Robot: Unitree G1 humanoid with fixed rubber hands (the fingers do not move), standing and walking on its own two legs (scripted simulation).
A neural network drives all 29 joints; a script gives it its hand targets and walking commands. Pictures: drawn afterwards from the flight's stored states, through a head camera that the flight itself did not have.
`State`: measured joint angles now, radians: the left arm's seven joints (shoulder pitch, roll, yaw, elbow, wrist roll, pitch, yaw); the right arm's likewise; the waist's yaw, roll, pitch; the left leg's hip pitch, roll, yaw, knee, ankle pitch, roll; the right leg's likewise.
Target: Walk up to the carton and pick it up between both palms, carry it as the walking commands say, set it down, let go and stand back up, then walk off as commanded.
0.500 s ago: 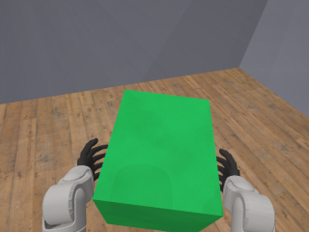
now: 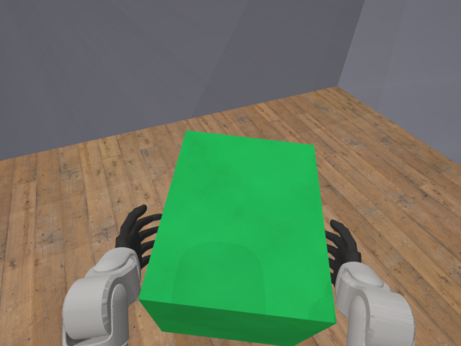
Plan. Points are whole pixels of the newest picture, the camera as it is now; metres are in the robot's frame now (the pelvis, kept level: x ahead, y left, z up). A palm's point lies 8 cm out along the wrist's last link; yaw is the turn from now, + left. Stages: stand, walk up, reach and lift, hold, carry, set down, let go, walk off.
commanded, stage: carry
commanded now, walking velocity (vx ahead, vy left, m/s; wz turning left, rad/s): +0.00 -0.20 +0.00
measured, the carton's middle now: (238, 237) +0.30 -0.01 +0.05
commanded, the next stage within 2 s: none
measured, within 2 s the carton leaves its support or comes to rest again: neither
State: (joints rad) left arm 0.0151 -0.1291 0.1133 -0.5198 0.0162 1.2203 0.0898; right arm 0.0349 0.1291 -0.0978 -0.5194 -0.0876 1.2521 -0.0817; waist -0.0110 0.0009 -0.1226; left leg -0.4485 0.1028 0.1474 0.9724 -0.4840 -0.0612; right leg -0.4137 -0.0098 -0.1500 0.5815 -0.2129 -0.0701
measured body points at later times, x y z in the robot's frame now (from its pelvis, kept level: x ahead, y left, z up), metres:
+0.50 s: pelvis -0.05 -0.10 +0.00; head -0.07 -0.10 +0.45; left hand +0.20 +0.05 +0.09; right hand +0.18 -0.28 +0.08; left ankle -0.04 +0.05 -0.69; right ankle +0.00 -0.20 -0.73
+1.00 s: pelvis -0.08 -0.18 +0.01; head -0.08 -0.17 +0.46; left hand +0.16 -0.02 +0.09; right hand +0.15 -0.35 +0.08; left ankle -0.06 -0.04 -0.73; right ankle -0.06 -0.32 -0.71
